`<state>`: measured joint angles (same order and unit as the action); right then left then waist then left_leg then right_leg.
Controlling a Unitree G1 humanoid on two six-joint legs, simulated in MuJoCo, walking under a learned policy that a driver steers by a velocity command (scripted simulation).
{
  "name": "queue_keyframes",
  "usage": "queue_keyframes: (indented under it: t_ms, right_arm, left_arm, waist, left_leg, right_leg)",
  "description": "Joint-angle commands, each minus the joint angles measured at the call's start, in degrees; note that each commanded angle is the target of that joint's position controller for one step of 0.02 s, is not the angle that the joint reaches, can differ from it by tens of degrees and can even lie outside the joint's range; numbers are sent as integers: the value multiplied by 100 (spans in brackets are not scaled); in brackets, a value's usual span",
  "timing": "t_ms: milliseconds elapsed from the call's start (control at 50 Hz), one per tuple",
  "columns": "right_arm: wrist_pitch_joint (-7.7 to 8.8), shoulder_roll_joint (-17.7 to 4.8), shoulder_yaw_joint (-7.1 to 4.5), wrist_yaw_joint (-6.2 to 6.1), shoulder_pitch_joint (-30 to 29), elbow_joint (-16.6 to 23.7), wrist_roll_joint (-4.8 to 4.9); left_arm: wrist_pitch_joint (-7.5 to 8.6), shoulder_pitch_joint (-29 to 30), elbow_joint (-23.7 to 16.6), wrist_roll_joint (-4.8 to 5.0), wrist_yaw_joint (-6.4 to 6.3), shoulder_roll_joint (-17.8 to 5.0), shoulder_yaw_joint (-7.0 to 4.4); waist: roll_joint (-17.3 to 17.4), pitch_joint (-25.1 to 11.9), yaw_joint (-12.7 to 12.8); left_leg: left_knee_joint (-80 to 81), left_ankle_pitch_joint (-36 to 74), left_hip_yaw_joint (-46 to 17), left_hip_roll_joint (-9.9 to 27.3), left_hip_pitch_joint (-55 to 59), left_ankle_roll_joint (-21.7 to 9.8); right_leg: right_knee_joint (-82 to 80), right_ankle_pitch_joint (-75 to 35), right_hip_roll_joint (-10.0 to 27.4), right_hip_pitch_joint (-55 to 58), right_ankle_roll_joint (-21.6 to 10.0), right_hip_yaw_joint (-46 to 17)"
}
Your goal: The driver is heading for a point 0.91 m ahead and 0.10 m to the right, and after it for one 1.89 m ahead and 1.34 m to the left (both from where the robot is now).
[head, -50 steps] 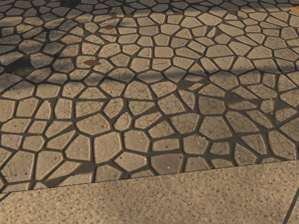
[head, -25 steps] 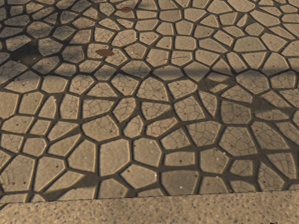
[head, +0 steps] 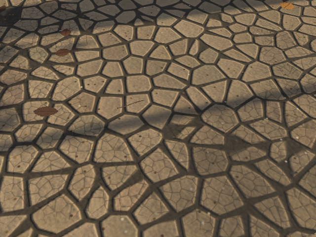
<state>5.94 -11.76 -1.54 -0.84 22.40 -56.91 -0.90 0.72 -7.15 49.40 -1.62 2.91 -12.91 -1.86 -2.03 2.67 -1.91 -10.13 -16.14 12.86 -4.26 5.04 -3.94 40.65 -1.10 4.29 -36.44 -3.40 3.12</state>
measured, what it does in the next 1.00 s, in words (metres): walks ahead, turning right: right foot, then left foot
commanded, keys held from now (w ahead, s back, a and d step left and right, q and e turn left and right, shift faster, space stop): w+e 0.36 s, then w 0.60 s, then w+q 0.04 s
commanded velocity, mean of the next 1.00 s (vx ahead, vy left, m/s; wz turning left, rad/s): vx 0.50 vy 0.00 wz -0.32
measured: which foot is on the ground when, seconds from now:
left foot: down 0.00-0.14, up 0.16-0.64, down 0.66-1.00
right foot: up 0.00-0.10, down 0.12-0.66, up 0.68-1.00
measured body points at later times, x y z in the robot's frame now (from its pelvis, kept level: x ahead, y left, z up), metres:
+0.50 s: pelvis +0.28 -0.04 +0.00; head +0.31 -0.06 +0.45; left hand +0.34 +0.23 -0.12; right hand +0.40 -0.32 -0.11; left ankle +0.48 +0.08 -0.68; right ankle +0.19 -0.07 -0.74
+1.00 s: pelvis +0.56 -0.07 +0.01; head +0.58 -0.07 +0.46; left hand +0.77 +0.11 -0.12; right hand +0.45 -0.30 -0.13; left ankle +0.54 +0.02 -0.74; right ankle +0.63 -0.25 -0.68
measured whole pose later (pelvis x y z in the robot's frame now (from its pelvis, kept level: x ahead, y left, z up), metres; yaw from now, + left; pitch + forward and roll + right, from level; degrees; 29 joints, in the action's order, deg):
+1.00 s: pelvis +0.56 -0.07 +0.01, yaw -18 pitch +1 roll +1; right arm 4.9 -12.4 -2.0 0.8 24.2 -55.1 -0.3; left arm 1.7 -7.7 48.2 -2.1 2.2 -14.4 -1.4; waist -2.7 1.6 -2.3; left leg -12.0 -10.8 3.2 -4.5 -1.9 -4.4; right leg 46.3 6.0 5.6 -34.9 -0.7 0.0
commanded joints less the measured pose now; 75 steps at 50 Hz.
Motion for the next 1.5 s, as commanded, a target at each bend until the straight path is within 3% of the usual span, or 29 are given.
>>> queue_keyframes:
  t_ms: [20,80,120,140,160,180,220,240,280,340,540,600,640,660,680,700,720,760,860,1060,1120,1160,1180,1200,1220,1260,1300,1360,1500]
  right_arm:
    - [-15,-799,-143,-94,431,45,-28]
    - [-107,-1036,-201,-158,233,74,-61]
    - [-198,-1168,-245,-130,65,188,-45]
    - [-168,-979,-201,-90,29,400,-27]
    - [-101,-540,-144,52,85,840,79]
    - [-31,-931,-197,70,-639,940,-21]
    - [87,-860,-174,81,-753,1003,52]
    - [5,-829,-179,74,-750,1003,-49]
    - [-229,-718,-161,111,-568,1008,-196]
    - [-380,-633,-137,163,-964,1238,-198]
    - [-285,-647,-26,267,-2691,1846,-87]
    - [-224,-853,-99,234,-2127,1744,-76]
    - [-147,-1077,-222,118,-704,1297,-74]
    - [-101,-1414,-312,28,208,1163,-197]
    - [-141,-2026,-478,43,509,1081,-275]
    - [-223,-1556,-407,112,120,1077,-68]
    - [-225,-1158,-312,133,-468,1187,-12]
    - [-158,-790,-203,140,-752,1109,-51]
    - [9,-843,-200,151,-311,715,50]
    - [-67,-935,-216,119,536,271,40]
    - [-109,-1062,-260,74,420,270,0]
    - [-129,-1107,-282,73,224,293,26]
    - [-115,-955,-245,89,186,370,70]
    - [-105,-447,-131,98,343,662,230]
    - [-168,-639,-210,58,599,691,190]
    - [-275,-747,-276,86,165,574,49]
    - [-403,-596,-299,129,75,585,-36]
    - [-588,-478,-324,181,92,652,-66]
    - [-670,-315,-185,362,-1071,1214,-82]
  left_arm:
    - [104,741,-586,-23,28,-210,-2]
    - [88,87,-448,-46,-25,-384,-96]
    - [158,-1265,-51,-101,-86,-702,-285]
    - [160,-1991,82,-157,-177,-1234,-470]
    - [99,-1633,-59,-70,-197,-1757,-606]
    - [39,-1647,-20,88,-213,-1562,-580]
    - [62,-1094,-12,101,-259,-1020,-446]
    - [102,-898,-33,129,-284,-895,-402]
    - [216,-844,-57,175,-288,-815,-352]
    - [306,-1114,-5,176,-274,-1068,-405]
    - [315,-2081,239,77,-345,-993,-308]
    - [351,-1780,217,43,-402,-1160,-319]
    - [372,-1617,229,26,-368,-1218,-317]
    - [402,-1668,96,61,-339,-965,-238]
    - [394,-2521,72,277,-305,-432,-148]
    - [373,-2281,172,83,-339,-932,-217]
    - [365,-1756,73,49,-314,-951,-233]
    - [340,-1305,-37,18,-240,-778,-187]
    - [140,-1148,-68,-85,-108,-535,-102]
    - [214,872,-708,0,-101,-378,66]
    - [291,781,-751,16,-156,-527,21]
    - [394,-216,-453,-19,-235,-709,-81]
    - [476,-1098,-227,-129,-315,-1019,-191]
    - [490,-1777,-256,-263,-395,-1590,-329]
    - [370,-1624,-228,-133,-366,-1674,-383]
    - [351,-722,-404,-3,-327,-747,-166]
    - [435,-527,-353,20,-363,-485,-88]
    - [548,-683,-263,74,-377,-572,-119]
    - [395,-711,-185,95,-453,-747,-186]
  waist:
    - [523,351,-93]
    - [801,-114,289]
    - [651,-865,918]
    - [46,-1420,1185]
    - [-1328,-1728,702]
    - [-107,-1375,908]
    - [528,-321,428]
    - [594,-153,229]
    - [402,-251,38]
    - [189,-148,70]
    - [-181,63,781]
    - [-268,-10,379]
    - [-60,-715,-282]
    - [386,-1400,-596]
    - [1797,-2067,-249]
    - [1078,-1665,-162]
    - [579,-740,-16]
    - [415,-213,137]
    - [654,-153,335]
    - [605,161,-137]
    - [667,84,18]
    - [503,-345,506]
    - [167,-943,830]
    - [-774,-1804,948]
    - [-1307,-1970,712]
    - [-161,-477,395]
    - [-287,-114,124]
    - [-326,-369,-75]
    - [-493,-284,107]
  left_leg:
    - [-178,4024,-221,1780,198,-266]
    - [-1494,6451,24,1883,467,-215]
    - [-3643,5740,125,1827,-218,-157]
    - [-5445,3389,150,1587,-1552,-12]
    - [-7475,-1530,-430,97,-4184,322]
    - [-7527,-1058,-1527,474,-4901,232]
    - [-6491,-219,-1513,933,-4604,230]
    - [-6124,-193,-1526,1036,-4273,313]
    - [-5697,-168,-1478,1074,-3801,491]
    - [-5005,238,-1287,1062,-3964,683]
    - [-2538,1653,-1065,746,-4187,372]
    - [-2049,1065,-1086,503,-3221,67]
    - [-1599,962,-1003,286,-1475,-182]
    - [-1547,383,-2105,1323,-88,-455]
    - [-1052,46,-4919,2864,1308,-1329]
    - [-543,-534,-5611,2765,817,-1337]
    - [-481,-579,-4572,2538,-44,-1207]
    - [-235,530,-3330,1970,-949,-893]
    - [174,1650,-2351,1614,-1276,-849]
    - [-14,2670,-1965,1440,-775,-730]
    - [-464,3100,-2235,1598,-565,-651]
    - [-1550,3633,-2129,1369,-746,-483]
    - [-2749,2991,-1895,1025,-1415,-363]
    - [-4585,689,-1407,357,-2928,-133]
    - [-5577,-1431,-1406,21,-3905,-158]
    - [-5842,-672,-1653,615,-4078,-145]
    - [-5523,-437,-1563,814,-3675,23]
    - [-5550,-187,-1391,694,-3511,195]
    - [-3400,1181,-879,642,-3164,236]
  right_leg:
    - [-456,347,-235,-76,-206,410]
    - [-555,1285,-768,877,-597,710]
    - [-1224,1357,-980,2633,-971,465]
    - [-1409,1852,167,4031,-1345,-1043]
    - [-2153,1401,1655,5489,-2414,-4483]
    - [-2398,1233,1471,5338,-2232,-4107]
    - [-2619,136,1095,3886,-1703,-2812]
    - [-2673,-339,795,3388,-1526,-2375]
    - [-2754,-921,477,2974,-1425,-1952]
    - [-2870,-1106,225,2712,-1344,-1709]
    - [-2706,-1623,351,3968,-843,-1682]
    - [-2252,-2674,513,4045,-636,-1635]
    - [-635,-3377,186,3794,-465,-1309]
    - [877,-1834,-102,2860,-382,-1126]
    - [2931,2330,-1205,984,-107,-625]
    - [3444,2905,-1009,336,-192,-1007]
    - [3386,2385,-693,189,-195,-1026]
    - [2801,1948,-344,413,-158,-899]
    - [2091,1560,-79,452,100,-528]
    - [-518,310,-143,437,335,-40]
    - [-891,778,-261,908,204,-132]
    - [-1524,903,-459,2286,32,-84]
    - [-1627,1008,43,3622,-170,-571]
    - [-1906,1887,1665,5161,-528,-2492]
    - [-2498,2139,2240,5171,-902,-4032]
    - [-2717,1742,1730,3687,-737,-2552]
    - [-2757,-492,1322,2933,-526,-1296]
    - [-2516,-2675,1199,2855,-565,-387]
    - [-2353,-2474,979,2742,-532,764]
Velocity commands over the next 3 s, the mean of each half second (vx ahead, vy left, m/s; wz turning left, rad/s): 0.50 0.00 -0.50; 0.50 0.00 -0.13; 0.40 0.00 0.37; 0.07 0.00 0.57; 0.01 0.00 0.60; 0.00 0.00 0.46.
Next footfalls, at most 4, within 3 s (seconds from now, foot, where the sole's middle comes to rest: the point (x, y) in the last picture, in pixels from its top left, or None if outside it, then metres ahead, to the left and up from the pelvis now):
0.12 right None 0.23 -0.08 -0.78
0.66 left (157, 213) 0.57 0.01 -0.78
1.18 right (213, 172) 0.77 -0.27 -0.78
1.64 left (173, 144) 0.93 -0.08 -0.78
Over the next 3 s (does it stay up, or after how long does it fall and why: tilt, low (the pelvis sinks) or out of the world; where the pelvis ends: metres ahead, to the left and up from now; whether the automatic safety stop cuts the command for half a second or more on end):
stays up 0.81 -0.17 0.00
